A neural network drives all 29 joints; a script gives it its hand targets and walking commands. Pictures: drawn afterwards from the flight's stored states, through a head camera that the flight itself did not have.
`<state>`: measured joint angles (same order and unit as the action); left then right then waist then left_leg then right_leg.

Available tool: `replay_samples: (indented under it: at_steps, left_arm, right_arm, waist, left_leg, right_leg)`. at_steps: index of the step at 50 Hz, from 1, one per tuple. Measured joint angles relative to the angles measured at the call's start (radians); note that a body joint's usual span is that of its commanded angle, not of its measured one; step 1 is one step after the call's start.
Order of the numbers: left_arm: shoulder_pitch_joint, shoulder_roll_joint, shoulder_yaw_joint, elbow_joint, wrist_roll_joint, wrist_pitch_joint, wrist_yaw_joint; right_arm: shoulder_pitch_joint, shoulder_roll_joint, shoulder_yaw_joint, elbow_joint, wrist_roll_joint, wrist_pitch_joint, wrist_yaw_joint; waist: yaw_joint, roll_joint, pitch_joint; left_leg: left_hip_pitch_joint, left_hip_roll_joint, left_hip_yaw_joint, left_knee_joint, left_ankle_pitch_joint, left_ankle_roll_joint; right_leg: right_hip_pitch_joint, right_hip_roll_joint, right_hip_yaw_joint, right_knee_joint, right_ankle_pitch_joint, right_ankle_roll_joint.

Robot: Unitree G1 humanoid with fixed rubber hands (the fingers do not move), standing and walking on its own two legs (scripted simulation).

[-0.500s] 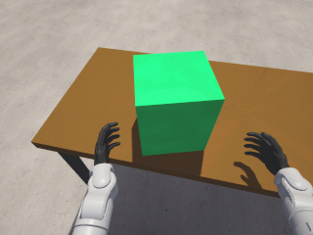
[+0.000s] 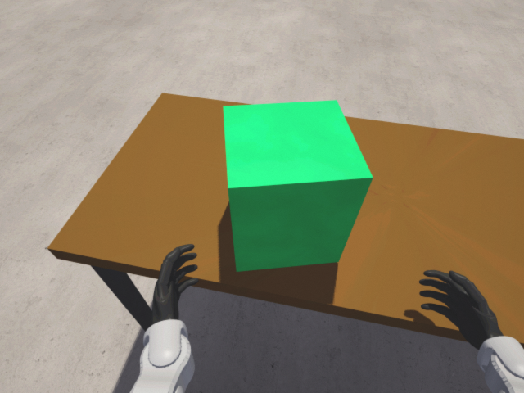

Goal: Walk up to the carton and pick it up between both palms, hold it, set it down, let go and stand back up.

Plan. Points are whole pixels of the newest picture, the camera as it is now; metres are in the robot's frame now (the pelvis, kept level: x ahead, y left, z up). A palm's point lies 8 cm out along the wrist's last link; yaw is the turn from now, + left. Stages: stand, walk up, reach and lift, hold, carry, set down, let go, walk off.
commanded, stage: set down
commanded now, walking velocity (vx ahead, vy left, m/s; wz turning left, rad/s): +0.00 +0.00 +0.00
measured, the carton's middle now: (284, 189) +0.48 +0.01 +0.02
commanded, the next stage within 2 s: let go in 1.82 s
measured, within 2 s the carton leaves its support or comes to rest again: neither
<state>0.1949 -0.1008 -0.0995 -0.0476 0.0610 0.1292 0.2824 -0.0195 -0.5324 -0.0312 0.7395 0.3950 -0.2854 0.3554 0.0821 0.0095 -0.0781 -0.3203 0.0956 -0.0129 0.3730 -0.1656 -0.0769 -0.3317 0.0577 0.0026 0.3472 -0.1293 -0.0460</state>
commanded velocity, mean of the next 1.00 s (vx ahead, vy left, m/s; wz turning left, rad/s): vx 0.00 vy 0.00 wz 0.00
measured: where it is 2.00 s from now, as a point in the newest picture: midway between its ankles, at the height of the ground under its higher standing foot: outside the picture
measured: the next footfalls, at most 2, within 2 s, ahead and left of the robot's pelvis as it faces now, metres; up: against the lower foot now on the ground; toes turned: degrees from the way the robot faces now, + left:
none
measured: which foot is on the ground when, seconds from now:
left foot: down 0.00-1.00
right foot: down 0.00-1.00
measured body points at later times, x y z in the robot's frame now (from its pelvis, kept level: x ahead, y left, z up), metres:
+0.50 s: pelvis +0.01 +0.01 +0.00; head +0.03 +0.01 +0.45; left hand +0.22 +0.17 +0.01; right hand +0.25 -0.27 -0.02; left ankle +0.01 +0.17 -0.74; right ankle +0.02 -0.09 -0.74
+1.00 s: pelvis +0.02 +0.02 +0.00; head +0.04 +0.02 +0.45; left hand +0.21 +0.20 -0.02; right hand +0.24 -0.24 -0.04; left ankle +0.01 +0.17 -0.74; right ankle +0.02 -0.09 -0.74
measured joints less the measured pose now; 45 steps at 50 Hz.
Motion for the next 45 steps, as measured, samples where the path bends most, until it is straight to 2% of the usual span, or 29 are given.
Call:
replay_samples:
  at_steps: [10,19,31,45]
  left_arm:
    - [0.089,0.0,0.0,-0.03,0.0,-0.031,0.0]
    - [0.11,0.001,0.0,-0.01,0.0,-0.047,-0.009]
    - [0.11,0.036,0.0,0.082,0.0,-0.045,-0.026]
    - [0.111,0.081,0.0,0.149,0.0,-0.069,-0.07]
  right_arm:
    - [0.123,-0.001,0.026,-0.114,0.0,-0.013,-0.015]
    - [0.132,-0.001,0.039,-0.114,0.0,-0.011,-0.038]
    - [0.136,0.01,0.048,-0.081,-0.003,0.023,-0.057]
    - [0.142,0.079,0.062,-0.068,-0.043,0.009,-0.114]
  waist:
    - [-0.002,-0.002,0.0]
    - [-0.002,-0.005,0.008]
    - [-0.005,-0.012,0.024]
    - [-0.005,-0.014,0.033]
  left_leg:
    - [0.006,-0.001,0.0,0.0,-0.009,0.0]
    - [0.026,-0.008,0.0,0.0,-0.014,0.001]
    - [0.039,-0.019,0.0,0.0,-0.016,0.008]
    - [0.062,-0.029,0.0,0.0,-0.028,0.013]
  right_leg:
    - [0.006,-0.001,0.0,0.0,-0.009,0.0]
    - [0.027,-0.008,0.0,0.0,-0.015,0.005]
    - [0.042,-0.019,0.0,0.0,-0.019,0.012]
    - [0.066,-0.029,0.0,0.0,-0.033,0.022]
